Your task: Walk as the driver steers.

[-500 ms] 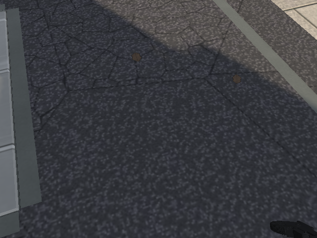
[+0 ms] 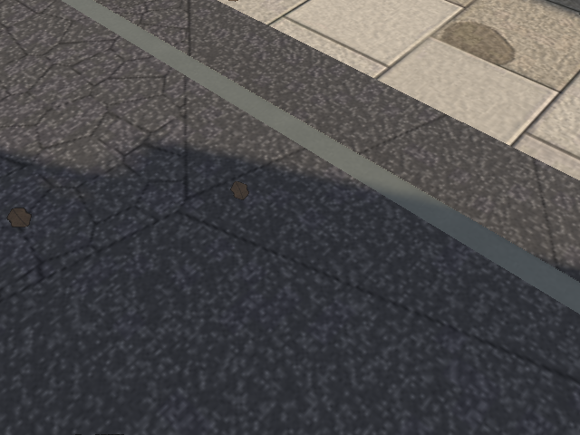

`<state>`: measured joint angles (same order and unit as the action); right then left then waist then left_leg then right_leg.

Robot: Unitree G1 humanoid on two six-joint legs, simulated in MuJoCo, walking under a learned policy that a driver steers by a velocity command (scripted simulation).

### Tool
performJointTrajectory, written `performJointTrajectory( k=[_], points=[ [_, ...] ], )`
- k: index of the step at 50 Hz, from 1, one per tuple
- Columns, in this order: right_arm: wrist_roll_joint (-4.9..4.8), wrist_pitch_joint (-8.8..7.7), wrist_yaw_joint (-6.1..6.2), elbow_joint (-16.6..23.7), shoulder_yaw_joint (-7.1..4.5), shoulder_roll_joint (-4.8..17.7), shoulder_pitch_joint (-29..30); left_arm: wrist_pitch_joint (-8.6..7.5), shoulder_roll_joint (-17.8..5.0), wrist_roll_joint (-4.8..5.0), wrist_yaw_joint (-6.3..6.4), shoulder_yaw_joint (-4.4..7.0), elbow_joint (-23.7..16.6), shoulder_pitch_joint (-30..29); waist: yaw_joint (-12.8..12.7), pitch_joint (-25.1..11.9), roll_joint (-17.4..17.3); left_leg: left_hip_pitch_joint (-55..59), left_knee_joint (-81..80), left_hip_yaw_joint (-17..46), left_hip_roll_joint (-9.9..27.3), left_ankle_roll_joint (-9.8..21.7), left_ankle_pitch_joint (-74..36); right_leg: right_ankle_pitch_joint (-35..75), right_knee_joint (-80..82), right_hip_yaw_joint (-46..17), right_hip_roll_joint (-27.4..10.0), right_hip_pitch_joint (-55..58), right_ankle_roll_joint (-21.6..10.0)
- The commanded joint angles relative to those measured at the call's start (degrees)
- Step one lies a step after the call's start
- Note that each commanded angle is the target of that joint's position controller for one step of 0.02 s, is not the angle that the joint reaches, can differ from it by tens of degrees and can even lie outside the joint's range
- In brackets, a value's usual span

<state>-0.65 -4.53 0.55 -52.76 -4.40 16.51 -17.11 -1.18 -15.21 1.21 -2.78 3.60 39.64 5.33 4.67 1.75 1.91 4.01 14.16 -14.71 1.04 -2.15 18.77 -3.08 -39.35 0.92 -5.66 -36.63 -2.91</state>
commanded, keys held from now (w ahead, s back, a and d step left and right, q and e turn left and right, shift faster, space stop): w+e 0.32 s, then w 0.68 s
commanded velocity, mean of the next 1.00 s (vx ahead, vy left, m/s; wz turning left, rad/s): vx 0.50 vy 0.00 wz -0.32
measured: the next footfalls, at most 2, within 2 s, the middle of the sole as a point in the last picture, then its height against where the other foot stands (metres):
right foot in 0.08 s outside the picture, level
left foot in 0.58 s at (281, 404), level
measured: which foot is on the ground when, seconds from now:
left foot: down 0.00-0.06, up 0.08-0.56, down 0.58-1.00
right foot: up 0.00-0.06, down 0.08-0.58, up 0.60-1.00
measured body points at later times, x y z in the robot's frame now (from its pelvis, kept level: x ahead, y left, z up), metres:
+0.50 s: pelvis +0.28 -0.05 +0.01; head +0.31 -0.07 +0.46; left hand +0.40 +0.22 -0.10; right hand +0.45 -0.33 -0.08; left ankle +0.50 +0.05 -0.70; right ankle +0.17 -0.11 -0.73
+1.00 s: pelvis +0.56 -0.10 +0.01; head +0.59 -0.11 +0.46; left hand +0.84 +0.05 -0.08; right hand +0.48 -0.35 -0.12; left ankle +0.50 +0.03 -0.73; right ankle +0.69 -0.30 -0.69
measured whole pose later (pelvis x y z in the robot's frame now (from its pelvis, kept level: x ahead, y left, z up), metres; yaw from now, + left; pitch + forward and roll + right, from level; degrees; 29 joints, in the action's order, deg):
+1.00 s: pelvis +0.56 -0.10 +0.01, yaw -18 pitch +2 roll +2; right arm 3.3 -6.2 -2.8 -50.3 -2.2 15.2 -22.5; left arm -3.3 -14.4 -4.1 -2.6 1.6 38.9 5.3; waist 5.3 0.6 1.9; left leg 0.0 13.1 -1.6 -2.9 2.5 15.6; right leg 1.1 -35.5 -2.4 -4.7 -36.8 -0.7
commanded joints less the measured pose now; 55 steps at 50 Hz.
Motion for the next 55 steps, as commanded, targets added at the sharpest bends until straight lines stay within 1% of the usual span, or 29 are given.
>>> performJointTrajectory(
  k=[1,3,4,5,6,7,9,10,15,20,25,27,28,29,30,31,32,33,34,35,36,39,42,47,48,50,52,54,55],
  points=[
    [-0.96,0.55,0.4,3.1,-2.81,12.1,2.3,-0.43,-5.1,-0.11,-0.61,1.52,-5.6,-2.2,-3.3,1.0,-6.5,0.8,3.7,3.5,16.6,8.6,-42.2,-7.0,1.9,4.0,3.2,3.4,-2.9],
    [-1.21,1.48,0.63,3.6,-2.72,12.2,3.4,-0.19,-9.5,0.2,-0.02,4.28,-2.2,11.9,-11.4,-6.8,-5.7,-3.6,23.7,0.5,13.5,6.2,-53.5,-5.9,6.3,6.8,9.0,23.3,-6.3],
    [0.4,1.2,0.71,4.6,-1.61,9.4,2.2,0.37,-14.8,0.4,1.27,6.45,0.1,21.5,-14.8,-12.2,1.2,-18.4,42.2,0.3,10.9,3.2,-36.0,-5.7,7.6,-4.6,3.2,41.4,-9.7],
    [2.29,-0.55,-0.05,8.2,1.04,0.9,-2.3,-0.24,-20.9,0.67,1.5,6.73,-0.9,18.4,-6.8,-16.6,15.4,-43.3,61.1,7.2,-1.2,0.0,14.8,-16.1,15.2,-38.2,-10.5,56.9,-19.9],
    [-0.32,-2.91,-0.83,9.0,0.39,6.1,3.8,-1.27,-16.1,0.17,1.03,5.28,-2.6,20.2,-11.5,-22.3,8.2,-49.4,66.9,19.5,-1.4,1.1,15.4,-21.7,23.4,-48.9,-13.8,59.0,-21.3],
    [-2.21,-3.95,-1.19,10.5,-0.23,8.3,8.5,-2.18,-12.8,-0.32,0.81,4.28,-1.9,18.3,-11.6,-14.1,5.1,-54.1,65.8,19.2,1.1,2.6,9.6,-16.5,23.7,-40.9,-12.5,54.3,-18.3],
    [0.21,-4.31,-0.38,9.4,-0.29,7.8,8.2,-2.59,-9.2,-0.29,0.97,3.1,-3.1,10.6,-6.5,-7.2,-1.1,-46.8,55.8,19.4,5.6,3.1,1.3,-4.4,23.2,-27.7,-7.5,37.9,-14.4],
    [0.58,-3.58,-0.43,9.1,-0.68,8.3,6.9,-2.61,-7.9,-0.95,1.19,2.5,-4.1,8.2,-4.6,-6.2,-0.2,-42.7,53.0,19.9,6.7,2.9,-0.8,0.0,24.4,-24.4,-5.9,32.8,-13.7],
    [1.8,-1.36,-0.35,11.6,-0.04,5.0,11.4,-3.02,-10.1,-0.38,2.89,3.08,-3.5,10.9,-4.5,-3.1,-0.5,-41.3,38.3,18.0,4.7,-1.0,-10.8,8.7,27.1,-17.6,-2.6,25.2,-13.7],
    [0.92,-2.06,-1.66,13.7,1.24,2.7,19.7,-2.76,-9.3,-0.2,3.51,2.74,-1.1,15.2,-8.6,-1.2,2.5,-34.9,19.8,16.5,1.4,-0.7,-28.0,1.6,26.9,-13.8,-0.2,23.4,-9.6],
    [0.55,-2.99,-2.73,15.7,0.69,5.2,22.7,-2.19,-9.3,-0.16,3.6,2.66,1.7,18.7,-9.5,0.5,3.5,-37.7,14.1,17.2,0.9,2.7,-21.3,4.4,21.6,-18.7,-5.0,34.3,-9.0],
    [0.49,-3.28,-2.77,15.3,0.18,6.3,19.5,-1.58,-9.8,-0.27,3.76,2.84,2.0,18.1,-7.7,-0.3,5.1,-34.1,13.0,15.8,-0.2,4.6,-15.9,13.0,18.2,-19.4,-5.6,36.9,-8.0],
    [0.72,-3.46,-2.55,13.9,-0.57,7.4,14.4,-1.35,-9.5,-0.26,3.77,2.64,1.7,16.8,-4.9,-3.1,5.1,-26.8,11.0,14.1,-1.7,6.1,-16.2,22.3,13.0,-17.8,-3.6,36.9,-7.0],
    [1.31,-3.61,-2.32,12.3,-1.43,9.5,6.4,-1.32,-8.1,-0.64,3.66,1.94,1.0,15.8,-1.1,-9.8,3.9,-13.5,12.9,16.7,1.6,8.9,-19.2,24.4,2.7,-15.4,-0.6,32.8,-5.3],
    [1.78,-3.46,-2.11,11.4,-2.36,13.2,-2.7,-1.71,-5.2,-1.6,3.69,0.83,0.2,18.9,0.5,-19.1,-4.7,5.9,15.6,30.8,12.6,14.6,-19.9,7.8,-15.3,-11.9,5.1,18.8,-2.5],
    [0.96,-2.7,-2.72,8.7,-2.78,13.7,-7.1,-2.51,-2.2,0.0,3.47,-0.1,0.8,25.3,-1.4,-23.2,-20.9,18.8,7.0,55.1,21.5,21.3,-4.8,-29.3,-31.1,-9.8,12.3,0.2,0.9],
    [-0.69,-2.48,-2.74,8.9,-1.46,8.7,-6.2,-2.89,-7.8,0.89,3.4,0.81,0.9,20.6,0.6,-16.8,-13.1,15.4,3.4,56.1,20.3,18.8,7.6,-28.9,-36.1,-13.0,8.8,-6.6,0.6],
    [-0.52,-2.03,-2.42,9.6,-0.77,6.7,-1.8,-3.08,-9.5,0.98,3.27,1.26,-0.8,13.7,0.7,-8.7,-8.2,7.1,2.1,47.8,18.4,16.5,6.4,-23.4,-35.6,-10.5,6.0,-8.7,0.4],
    [0.34,-1.64,-2.32,10.3,-0.28,6.1,1.5,-3.27,-8.8,0.13,3.24,1.09,-1.5,10.3,-0.8,-4.4,-4.3,-0.9,0.6,42.1,16.2,15.7,0.6,-19.1,-32.9,-8.2,3.5,-7.0,0.5],
    [0.9,-1.6,-2.29,10.4,0.08,5.1,3.2,-3.38,-8.0,-0.59,3.13,1.23,-1.9,9.5,-2.4,-2.3,-4.1,-6.0,-0.8,38.6,14.3,15.5,-4.5,-16.3,-29.4,-7.6,1.7,-5.0,0.7],
    [1.35,-1.73,-2.21,10.4,0.42,4.4,4.0,-3.29,-7.0,-0.62,2.97,1.25,-1.6,10.6,-3.9,-2.4,-5.5,-8.9,-2.0,35.6,12.6,15.1,-8.3,-14.7,-27.2,-7.4,0.3,-2.0,0.8],
    [0.59,-2.17,-1.97,9.2,0.19,5.6,3.0,-2.79,-4.4,-0.73,2.99,0.63,-1.6,10.9,-4.7,-2.2,-7.0,-12.1,-4.6,29.5,11.4,16.2,-17.1,-12.8,-21.2,-5.2,-0.8,-1.1,2.1],
    [0.2,-1.8,-1.38,8.1,-0.34,7.6,1.3,-3.04,-3.3,-1.16,2.97,0.01,-3.2,5.5,-3.5,-1.3,-5.6,-11.9,-6.1,24.6,10.5,15.7,-22.5,-4.0,-11.0,-4.0,-1.2,-2.4,3.3],
    [-0.57,-0.74,-1.02,5.7,-0.32,8.5,-4.1,-3.85,-2.0,-0.38,1.75,-0.64,-5.3,-3.9,0.1,0.3,-5.7,-10.5,-5.4,20.1,9.3,13.5,-22.1,7.9,4.1,-1.5,1.6,2.3,3.3],
    [7.2,-2.56,-3.59,4.5,1.89,3.4,-7.2,-2.72,-0.7,-8.54,-0.6,-2.58,-2.8,2.0,-1.2,-0.3,-7.3,-7.6,-4.9,20.7,10.6,16.5,-17.5,7.2,3.8,-2.6,1.6,0.8,2.4],
    [5.68,-3.3,-5.07,4.3,1.39,5.5,-7.2,-1.92,-4.1,-7.34,-1.14,-1.34,-4.2,-1.6,-1.2,2.0,-6.2,-3.6,-4.3,22.2,13.1,16.6,-17.1,3.3,5.2,-3.4,1.1,-1.6,1.1],
    [4.46,-2.97,-4.87,4.0,1.23,7.5,-7.2,-2.45,-5.1,-5.68,-0.42,-1.37,-5.5,-5.5,-0.8,1.9,-5.7,0.0,-3.3,22.2,14.2,15.4,-18.5,0.1,7.2,-1.9,2.2,-0.1,-0.4],
    [4.13,-2.12,-4.14,3.7,1.12,9.1,-6.5,-3.2,-5.9,-4.5,0.1,-1.26,-5.7,-5.3,-2.9,1.0,-5.2,-0.2,0.5,20.6,13.5,13.8,-29.0,1.4,11.4,1.9,5.0,9.1,-2.7],
    [4.81,-2.11,-4.17,3.5,1.16,9.8,-6.5,-3.97,-8.1,-3.47,0.36,-0.42,-5.0,-1.6,-5.3,-2.4,-4.9,-4.9,6.8,17.7,10.7,11.6,-39.7,3.2,9.5,3.1,6.8,21.1,-4.7]
  ],
)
